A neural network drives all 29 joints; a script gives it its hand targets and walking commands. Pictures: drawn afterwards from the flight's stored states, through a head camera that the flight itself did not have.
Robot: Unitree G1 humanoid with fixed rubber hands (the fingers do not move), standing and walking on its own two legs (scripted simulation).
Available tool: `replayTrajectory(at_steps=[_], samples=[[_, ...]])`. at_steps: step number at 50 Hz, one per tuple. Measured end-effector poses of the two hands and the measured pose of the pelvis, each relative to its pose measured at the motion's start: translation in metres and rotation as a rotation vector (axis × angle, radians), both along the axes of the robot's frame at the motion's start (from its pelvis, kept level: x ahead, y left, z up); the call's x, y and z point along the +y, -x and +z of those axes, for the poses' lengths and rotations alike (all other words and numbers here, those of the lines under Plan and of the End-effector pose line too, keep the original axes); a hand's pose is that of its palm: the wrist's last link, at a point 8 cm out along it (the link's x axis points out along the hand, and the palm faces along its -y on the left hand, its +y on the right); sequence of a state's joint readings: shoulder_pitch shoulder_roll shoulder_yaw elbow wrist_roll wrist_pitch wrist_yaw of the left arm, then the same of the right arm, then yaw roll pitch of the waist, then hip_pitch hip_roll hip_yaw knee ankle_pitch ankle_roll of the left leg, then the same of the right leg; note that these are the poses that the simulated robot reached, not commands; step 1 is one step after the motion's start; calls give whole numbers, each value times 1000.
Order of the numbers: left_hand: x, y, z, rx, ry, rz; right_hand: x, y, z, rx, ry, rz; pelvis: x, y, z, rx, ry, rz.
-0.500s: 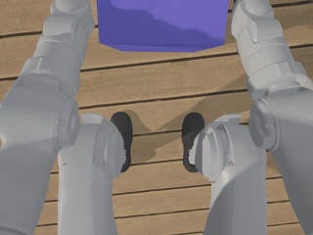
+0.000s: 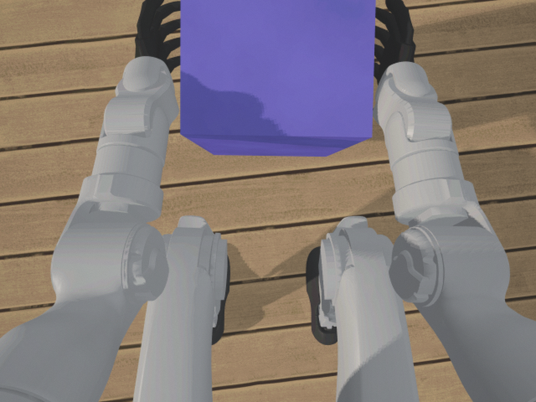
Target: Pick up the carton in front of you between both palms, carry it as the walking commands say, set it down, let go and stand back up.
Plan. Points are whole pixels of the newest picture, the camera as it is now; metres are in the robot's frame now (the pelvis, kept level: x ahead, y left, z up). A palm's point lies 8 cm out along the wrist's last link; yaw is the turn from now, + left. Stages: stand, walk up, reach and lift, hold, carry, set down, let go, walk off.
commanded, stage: reach and lift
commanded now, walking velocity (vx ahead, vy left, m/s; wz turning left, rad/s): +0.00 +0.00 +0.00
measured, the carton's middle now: (273, 80) +0.53 +0.00 -0.15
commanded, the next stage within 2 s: none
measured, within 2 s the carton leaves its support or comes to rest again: neither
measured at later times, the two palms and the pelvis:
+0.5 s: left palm (84, 23) +0.48 +0.15 +0.08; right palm (486, 34) +0.48 -0.15 +0.08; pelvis +0.01 +0.00 +0.13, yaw +0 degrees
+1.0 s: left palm out of the picture +0.44 +0.15 +0.24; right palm out of the picture +0.43 -0.15 +0.24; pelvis +0.05 +0.00 +0.27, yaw +0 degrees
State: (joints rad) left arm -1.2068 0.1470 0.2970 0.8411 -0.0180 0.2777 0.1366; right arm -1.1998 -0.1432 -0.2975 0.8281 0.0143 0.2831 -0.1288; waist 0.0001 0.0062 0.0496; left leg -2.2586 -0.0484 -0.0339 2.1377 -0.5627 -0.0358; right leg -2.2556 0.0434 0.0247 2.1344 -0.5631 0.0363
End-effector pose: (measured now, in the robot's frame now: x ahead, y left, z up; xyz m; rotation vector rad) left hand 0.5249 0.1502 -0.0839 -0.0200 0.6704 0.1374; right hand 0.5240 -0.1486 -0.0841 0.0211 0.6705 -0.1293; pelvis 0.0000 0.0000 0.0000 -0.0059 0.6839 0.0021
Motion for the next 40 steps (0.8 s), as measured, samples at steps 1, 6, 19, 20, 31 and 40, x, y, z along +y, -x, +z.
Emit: replayTrajectory(at_steps=[1, 6, 19, 20, 31, 40], samples=[[0, 4, 11, 2, 3, 3, 0, 4, 10, 2, -4, -4, 0, 0, 6, 8, -1, 0], [1, 21, 55, 24, 5, 6, 1, 21, 54, 24, -7, -7, 0, 4, 38, 36, -4, -1], [-2, 33, 129, 10, 3, -4, -3, 34, 129, 11, -2, -13, 1, 4, 99, 60, -3, -4], [-2, 34, 134, 10, 4, -4, -3, 36, 135, 10, -3, -13, 1, 3, 104, 59, -3, -5], [-1, 53, 202, 9, 11, 6, -2, 54, 202, 9, -10, -15, 0, -18, 160, 3, -6, -5], [-1, 70, 263, 14, 17, 11, -2, 71, 263, 15, -15, -19, -1, -34, 213, -88, -6, -6]])
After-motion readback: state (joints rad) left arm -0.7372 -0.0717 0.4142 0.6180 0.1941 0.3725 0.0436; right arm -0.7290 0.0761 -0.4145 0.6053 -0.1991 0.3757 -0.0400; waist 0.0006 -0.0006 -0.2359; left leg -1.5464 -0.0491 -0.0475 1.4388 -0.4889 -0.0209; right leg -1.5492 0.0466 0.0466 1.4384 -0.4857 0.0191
